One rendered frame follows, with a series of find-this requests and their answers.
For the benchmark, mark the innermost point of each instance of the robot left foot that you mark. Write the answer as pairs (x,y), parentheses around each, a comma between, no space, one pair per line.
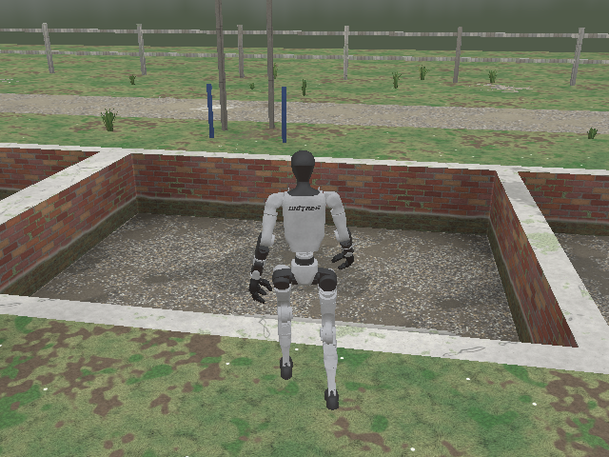
(286,372)

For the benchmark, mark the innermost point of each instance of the left robot hand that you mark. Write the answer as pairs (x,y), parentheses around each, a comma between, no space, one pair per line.
(255,288)

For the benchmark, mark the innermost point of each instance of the right robot thigh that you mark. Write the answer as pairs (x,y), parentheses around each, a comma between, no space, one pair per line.
(327,285)

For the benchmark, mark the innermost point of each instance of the robot right upper arm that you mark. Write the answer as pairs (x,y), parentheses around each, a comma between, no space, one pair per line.
(333,200)

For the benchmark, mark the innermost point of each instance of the robot right forearm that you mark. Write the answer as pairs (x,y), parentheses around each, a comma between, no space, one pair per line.
(347,246)

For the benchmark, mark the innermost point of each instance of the right robot hand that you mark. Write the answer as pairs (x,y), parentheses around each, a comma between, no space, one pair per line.
(348,262)

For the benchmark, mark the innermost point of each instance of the robot left forearm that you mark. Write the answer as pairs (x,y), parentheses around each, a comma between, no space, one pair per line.
(259,260)

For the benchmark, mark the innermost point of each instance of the robot left upper arm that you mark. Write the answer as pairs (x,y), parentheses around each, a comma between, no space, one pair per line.
(273,202)

